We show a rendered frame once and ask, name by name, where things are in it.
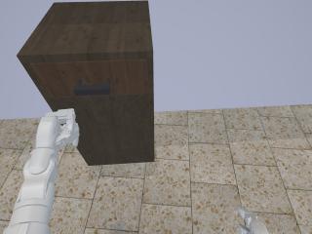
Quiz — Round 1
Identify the handle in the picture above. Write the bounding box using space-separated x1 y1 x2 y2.
73 78 111 97

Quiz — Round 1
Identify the robot left forearm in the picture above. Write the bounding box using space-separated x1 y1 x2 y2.
3 147 59 234

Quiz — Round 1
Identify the left robot hand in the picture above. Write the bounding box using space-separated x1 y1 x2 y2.
35 108 80 153

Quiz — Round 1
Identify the drawer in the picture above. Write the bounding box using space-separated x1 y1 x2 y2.
30 58 148 98

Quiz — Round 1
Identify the cabinet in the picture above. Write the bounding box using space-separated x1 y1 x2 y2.
17 0 155 166

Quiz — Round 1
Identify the right robot hand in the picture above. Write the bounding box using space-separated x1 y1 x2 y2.
234 206 269 234

